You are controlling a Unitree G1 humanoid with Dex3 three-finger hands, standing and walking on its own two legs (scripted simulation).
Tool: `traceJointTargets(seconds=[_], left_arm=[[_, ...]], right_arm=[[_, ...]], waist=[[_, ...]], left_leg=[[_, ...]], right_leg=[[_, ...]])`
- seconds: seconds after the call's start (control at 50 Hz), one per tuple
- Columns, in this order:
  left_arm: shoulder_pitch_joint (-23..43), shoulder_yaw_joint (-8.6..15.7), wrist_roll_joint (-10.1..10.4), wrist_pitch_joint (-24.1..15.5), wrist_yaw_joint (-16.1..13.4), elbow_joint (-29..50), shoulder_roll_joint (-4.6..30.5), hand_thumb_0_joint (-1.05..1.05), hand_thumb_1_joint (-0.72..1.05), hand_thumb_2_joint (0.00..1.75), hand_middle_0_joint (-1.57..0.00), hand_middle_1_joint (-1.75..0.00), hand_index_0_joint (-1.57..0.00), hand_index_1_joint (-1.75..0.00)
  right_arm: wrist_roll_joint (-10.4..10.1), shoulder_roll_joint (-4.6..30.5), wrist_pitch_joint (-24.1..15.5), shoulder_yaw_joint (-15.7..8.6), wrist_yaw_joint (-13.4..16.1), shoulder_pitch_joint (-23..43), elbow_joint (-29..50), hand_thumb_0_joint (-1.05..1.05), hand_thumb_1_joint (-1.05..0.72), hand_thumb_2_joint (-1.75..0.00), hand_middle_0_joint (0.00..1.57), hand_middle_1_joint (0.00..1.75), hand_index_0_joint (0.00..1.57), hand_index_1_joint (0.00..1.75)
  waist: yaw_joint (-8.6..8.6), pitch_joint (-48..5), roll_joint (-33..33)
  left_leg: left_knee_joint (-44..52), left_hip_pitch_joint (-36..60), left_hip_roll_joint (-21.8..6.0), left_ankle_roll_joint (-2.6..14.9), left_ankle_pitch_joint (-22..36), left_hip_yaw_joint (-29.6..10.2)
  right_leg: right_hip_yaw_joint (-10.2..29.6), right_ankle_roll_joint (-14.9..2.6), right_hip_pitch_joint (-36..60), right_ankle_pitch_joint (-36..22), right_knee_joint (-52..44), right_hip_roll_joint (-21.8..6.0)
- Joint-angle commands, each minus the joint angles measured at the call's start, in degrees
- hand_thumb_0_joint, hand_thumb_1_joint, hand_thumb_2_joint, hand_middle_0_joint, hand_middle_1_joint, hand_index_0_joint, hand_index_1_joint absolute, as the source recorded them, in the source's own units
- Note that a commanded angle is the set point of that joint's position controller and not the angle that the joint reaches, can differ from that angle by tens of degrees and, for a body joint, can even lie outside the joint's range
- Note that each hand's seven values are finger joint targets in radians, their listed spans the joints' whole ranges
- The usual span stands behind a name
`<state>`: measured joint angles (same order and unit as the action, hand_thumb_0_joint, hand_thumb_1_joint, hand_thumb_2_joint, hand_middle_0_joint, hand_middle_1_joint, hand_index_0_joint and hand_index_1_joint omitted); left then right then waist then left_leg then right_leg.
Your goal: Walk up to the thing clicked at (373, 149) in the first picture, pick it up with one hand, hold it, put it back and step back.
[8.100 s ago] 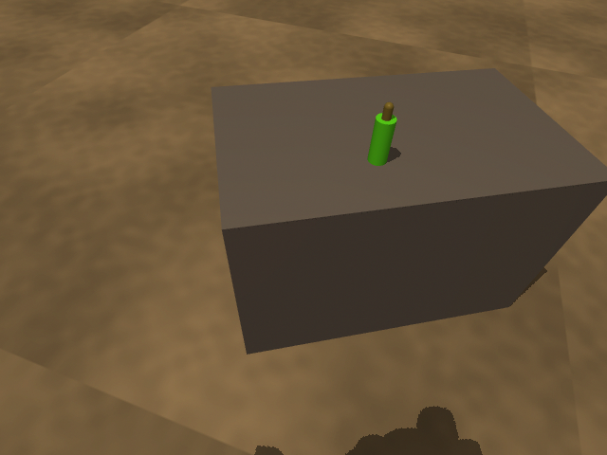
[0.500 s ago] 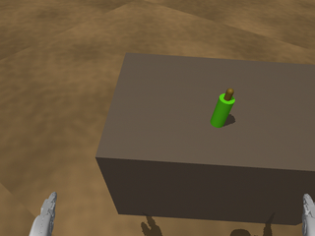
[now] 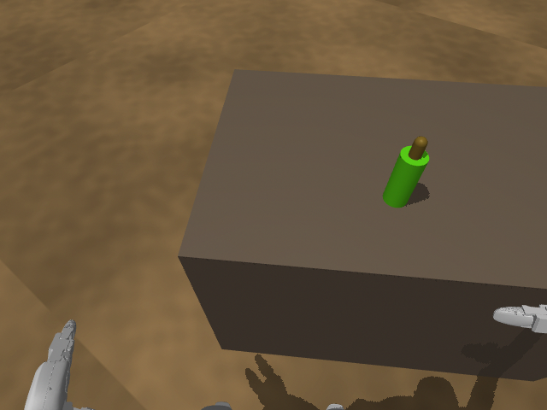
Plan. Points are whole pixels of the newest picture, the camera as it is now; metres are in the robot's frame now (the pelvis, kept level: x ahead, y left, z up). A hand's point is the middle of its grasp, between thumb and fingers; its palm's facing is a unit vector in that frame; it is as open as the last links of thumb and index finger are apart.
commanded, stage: rise first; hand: right
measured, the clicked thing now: (407, 171) +0.54 -0.21 +0.01
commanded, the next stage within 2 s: go down in 0.92 s
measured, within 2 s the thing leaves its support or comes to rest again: neither
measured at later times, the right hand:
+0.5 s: hand out of the picture +0.29 -0.33 +0.05, palm faces +0.42 +0.83 -0.36, open 17.5 cm
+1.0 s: hand out of the picture +0.26 -0.32 +0.08, palm faces +0.42 +0.82 -0.39, open 17.6 cm
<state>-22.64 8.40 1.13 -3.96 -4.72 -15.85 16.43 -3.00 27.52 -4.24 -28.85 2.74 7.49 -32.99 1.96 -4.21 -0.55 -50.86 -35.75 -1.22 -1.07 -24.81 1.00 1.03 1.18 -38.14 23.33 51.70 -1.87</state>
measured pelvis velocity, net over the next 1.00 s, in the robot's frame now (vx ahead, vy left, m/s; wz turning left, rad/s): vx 0.00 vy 0.00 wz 0.01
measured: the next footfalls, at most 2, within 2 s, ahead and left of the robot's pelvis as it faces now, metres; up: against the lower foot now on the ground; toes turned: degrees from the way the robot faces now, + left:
none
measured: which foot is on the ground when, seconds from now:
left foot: down 0.00-1.00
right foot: down 0.00-1.00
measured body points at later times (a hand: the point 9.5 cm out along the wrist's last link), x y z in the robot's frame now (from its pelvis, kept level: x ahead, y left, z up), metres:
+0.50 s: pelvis +0.02 -0.01 +0.03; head +0.03 -0.01 +0.48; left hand +0.16 +0.25 -0.03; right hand +0.26 -0.38 +0.07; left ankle +0.00 +0.13 -0.69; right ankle +0.02 -0.13 -0.69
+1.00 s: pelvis +0.00 +0.00 +0.04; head +0.01 +0.01 +0.49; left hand +0.15 +0.28 -0.02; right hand +0.23 -0.36 +0.10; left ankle +0.00 +0.13 -0.69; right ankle +0.02 -0.13 -0.69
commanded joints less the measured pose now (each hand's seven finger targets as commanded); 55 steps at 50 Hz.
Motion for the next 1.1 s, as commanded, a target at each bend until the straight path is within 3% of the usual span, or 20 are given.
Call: traceJointTargets(seconds=[0.0, 0.02, 0.04, 0.06, 0.08, 0.16, 0.18, 0.24, 0.34, 0.38, 0.42, 0.5, 0.6, 0.66, 0.7, 0.86, 0.92, 1.02, 1.04, 1.08], left_arm=[[2.74, 3.39, -0.95, -2.78, -0.47, 6.95, 9.46, 0.00, -0.49, 0.01, -0.06, -0.05, -0.07, -0.04], [4.40, 0.87, -0.88, -3.16, -0.34, 11.48, 8.63, 0.00, -0.55, 0.06, -0.06, -0.05, -0.07, -0.05], [2.93, 1.66, 0.62, -2.51, -0.55, 8.51, 10.27, 0.00, -0.54, 0.08, -0.06, -0.06, -0.06, -0.06], [1.57, 0.69, 0.61, -2.01, -0.74, 5.34, 8.57, 0.00, -0.55, 0.08, -0.06, -0.06, -0.06, -0.06], [4.92, 0.81, 0.63, -2.41, -0.61, 10.56, 9.51, 0.00, -0.54, 0.07, -0.06, -0.06, -0.06, -0.06], [0.56, -0.06, 1.18, -2.25, -0.23, 6.54, 8.42, 0.00, -0.52, 0.08, -0.06, -0.06, -0.06, -0.06], [1.48, 2.42, 1.43, -2.57, -0.47, 8.70, 10.98, 0.00, -0.52, 0.07, -0.06, -0.06, -0.06, -0.06], [-0.56, -0.24, 1.92, -2.81, 0.19, 9.13, 7.90, 0.00, -0.51, 0.07, -0.05, -0.06, -0.06, -0.06], [0.25, -0.13, 2.34, -2.25, 1.03, 5.58, 7.19, 0.00, -0.51, 0.06, -0.05, -0.06, -0.06, -0.05], [2.13, -2.95, 2.22, -2.25, 1.45, 4.49, 4.07, 0.00, -0.53, 0.06, -0.05, -0.06, -0.06, -0.05], [3.88, -1.63, 2.13, -2.74, 0.73, 4.41, 5.05, 0.00, -0.53, 0.06, -0.05, -0.05, -0.05, -0.05], [5.62, 2.58, 1.56, -3.49, -1.18, 5.88, 9.24, 0.00, -0.53, 0.06, -0.05, -0.06, -0.06, -0.05], [3.94, 1.22, 1.38, -4.20, -1.44, 5.80, 6.81, 0.00, -0.53, 0.05, -0.05, -0.06, -0.06, -0.05], [1.02, -1.04, 1.27, -4.08, -0.99, 1.93, 3.91, 0.00, -0.53, 0.05, -0.05, -0.06, -0.06, -0.05], [2.52, 1.91, 1.40, -4.17, -0.88, 0.67, 6.48, 0.00, -0.53, 0.06, -0.05, -0.06, -0.06, -0.05], [10.19, -0.32, 1.03, -5.29, -0.65, 0.54, 5.12, 0.00, -0.53, 0.06, -0.05, -0.06, -0.05, -0.05], [11.40, 2.09, 0.83, -5.48, -1.15, -0.22, 7.70, 0.00, -0.53, 0.06, -0.05, -0.06, -0.05, -0.05], [9.46, 1.73, 0.82, -5.61, -1.16, -2.00, 7.04, 0.00, -0.52, 0.02, -0.05, -0.05, -0.06, -0.04], [10.54, 1.81, -0.77, -5.41, -0.56, -5.68, 5.42, 0.00, -0.54, 0.04, -0.05, -0.04, -0.05, -0.05], [9.22, 2.69, -0.61, -5.06, -0.41, -9.05, 6.39, 0.00, -0.55, 0.05, -0.05, -0.04, -0.05, -0.04]], right_arm=[[-0.45, 19.72, -5.68, -7.63, 2.18, 18.62, 6.73, 0.00, 0.34, -0.02, 0.08, 0.03, 0.07, 0.04], [-0.19, 18.02, -6.50, -6.11, 1.67, 18.19, 2.49, 0.00, 0.42, -0.06, 0.03, 0.06, 0.04, 0.06], [3.14, 28.57, -4.26, -5.88, 2.11, 16.06, -4.17, 0.00, 0.50, -0.07, 0.04, 0.06, 0.05, 0.06], [2.04, 29.16, -4.69, -6.34, 2.67, 24.78, 4.45, 0.00, 0.54, -0.06, 0.05, 0.06, 0.05, 0.06], [2.13, 21.97, -4.13, -3.36, 2.40, 19.16, -7.60, 0.00, 0.54, -0.06, 0.05, 0.06, 0.05, 0.06], [2.46, 22.37, -3.48, -1.41, 2.74, 19.91, -4.37, 0.00, 0.52, -0.06, 0.05, 0.06, 0.05, 0.06], [2.38, 23.43, -3.20, -1.84, 2.83, 18.96, -3.20, 0.00, 0.54, -0.06, 0.05, 0.06, 0.05, 0.06], [1.33, 15.86, -2.51, 2.33, 2.25, 11.40, -0.83, 0.00, 0.55, -0.06, 0.05, 0.06, 0.05, 0.06], [0.26, 14.86, -1.77, 2.28, 2.27, 2.30, 8.96, 0.00, 0.58, -0.05, 0.04, 0.06, 0.05, 0.06], [0.03, 16.03, -2.50, 1.86, 2.58, 5.09, 20.74, 0.00, 0.58, -0.05, 0.04, 0.06, 0.05, 0.06], [0.03, 16.34, -2.91, 1.80, 3.06, 6.22, 26.43, 0.00, 0.59, -0.05, 0.04, 0.06, 0.05, 0.06], [0.40, 13.98, -2.96, 2.34, 3.56, 2.25, 24.38, 0.00, 0.60, -0.05, 0.04, 0.06, 0.05, 0.06], [0.48, 9.86, -3.64, 4.22, 2.96, 1.01, 23.89, 0.00, 0.60, -0.05, 0.04, 0.06, 0.05, 0.06], [0.59, 9.19, -3.71, 4.09, 2.43, -1.68, 21.24, 0.00, 0.60, -0.05, 0.04, 0.06, 0.05, 0.06], [0.32, 9.97, -3.79, 3.64, 2.15, -1.28, 20.49, 0.00, 0.60, -0.05, 0.04, 0.06, 0.05, 0.06], [0.62, 11.43, -5.59, 2.78, 2.74, 0.33, 23.80, 0.00, 0.61, -0.04, 0.04, 0.06, 0.05, 0.06], [0.76, 12.66, -6.37, 1.93, 3.01, -0.67, 23.85, 0.00, 0.61, -0.04, 0.04, 0.06, 0.05, 0.06], [0.72, 9.28, -6.65, 3.28, 2.66, -7.85, 18.79, 0.00, 0.51, -0.06, 0.06, 0.05, 0.05, 0.05], [0.32, 1.15, -7.90, 4.93, 2.09, -7.52, 23.35, 0.00, 0.49, -0.05, 0.05, 0.06, 0.06, 0.06], [0.50, 8.54, -8.70, 0.59, 1.66, -5.40, 21.61, 0.00, 0.49, -0.07, 0.05, 0.06, 0.06, 0.06]], waist=[[-1.27, -16.29, 4.14], [-0.97, -18.35, 2.81], [-2.81, -20.81, 7.15], [-2.99, -21.36, 9.57], [-1.19, -16.11, 3.63], [-2.21, -18.82, 5.37], [-2.22, -19.87, 4.57], [-2.38, -15.40, 2.46], [-3.49, -8.07, 4.93], [-4.79, -8.92, 10.37], [-3.86, -9.54, 10.58], [-1.04, -7.95, 5.20], [-0.90, -5.52, 3.34], [-2.05, -3.26, 3.64], [-1.95, -1.80, 3.60], [-4.26, -4.88, 4.69], [-3.82, -5.89, 3.99], [-3.53, -2.74, 1.45], [-2.08, 0.89, 0.40], [-2.28, -0.28, 1.57]], left_leg=[[6.65, 6.42, 1.15, 0.89, 17.11, 0.79], [6.59, 7.56, 1.17, 0.75, 18.78, 0.61], [8.31, 11.13, 0.52, 1.32, 19.87, 0.22], [8.65, 11.26, 0.95, 1.50, 19.89, 0.55], [9.08, 9.73, 1.20, 1.32, 18.73, 0.92], [10.47, 12.06, 1.43, 1.42, 20.37, 1.64], [10.91, 13.05, 1.43, 1.36, 21.74, 1.67], [12.33, 13.32, 1.65, 1.12, 23.63, 2.06], [14.56, 14.43, 2.05, 1.87, 20.53, 2.04], [15.25, 15.97, 1.83, 2.11, 19.22, 1.45], [16.61, 16.99, 1.64, 2.02, 17.80, 1.14], [18.59, 17.33, 1.67, 1.44, 16.72, 1.35], [20.34, 17.81, 1.43, 1.16, 15.81, 1.60], [21.16, 18.24, 1.17, 1.10, 17.19, 1.59], [21.87, 17.97, 1.19, 1.14, 15.76, 1.56], [24.80, 22.23, 1.03, 1.40, 13.78, 1.13], [26.01, 23.04, 0.80, 1.23, 14.14, 0.74], [27.05, 23.65, 1.11, 1.09, 16.83, 1.35], [26.64, 21.02, 1.55, 0.79, 15.30, 1.21], [27.12, 20.64, 1.07, 0.79, 14.37, 0.62]], right_leg=[[-0.54, -1.12, 8.60, -16.51, -6.86, 0.96], [-0.48, -1.22, 10.01, -18.49, -6.93, 1.08], [-2.14, -0.70, 14.42, -19.89, -8.49, 1.19], [-1.84, -0.32, 16.09, -20.76, -9.55, 0.85], [-1.68, -0.62, 13.30, -18.80, -9.91, 0.86], [-2.16, -0.49, 17.75, -21.74, -11.64, 0.70], [-2.12, -0.55, 18.98, -23.60, -11.68, 0.63], [-2.61, -0.72, 19.46, -26.08, -12.51, 0.37], [-2.36, -0.02, 18.02, -24.54, -16.10, -0.31], [-2.25, 0.42, 18.54, -22.56, -17.42, -0.40], [-2.88, -0.02, 20.10, -18.81, -18.40, 0.11], [-2.65, -0.79, 21.89, -16.04, -19.48, 0.50], [-2.88, -1.06, 23.30, -15.11, -21.29, 0.78], [-3.16, -1.11, 23.24, -16.82, -22.08, 1.16], [-3.14, -1.04, 22.81, -15.41, -23.07, 1.17], [-3.09, -1.06, 24.73, -13.89, -25.77, 1.58], [-3.34, -1.35, 26.65, -14.45, -26.23, 1.77], [-3.62, -1.54, 26.98, -17.00, -27.20, 1.65], [-3.03, -1.75, 24.84, -15.20, -26.86, 1.78], [-3.01, -1.86, 25.18, -14.29, -26.72, 2.17]])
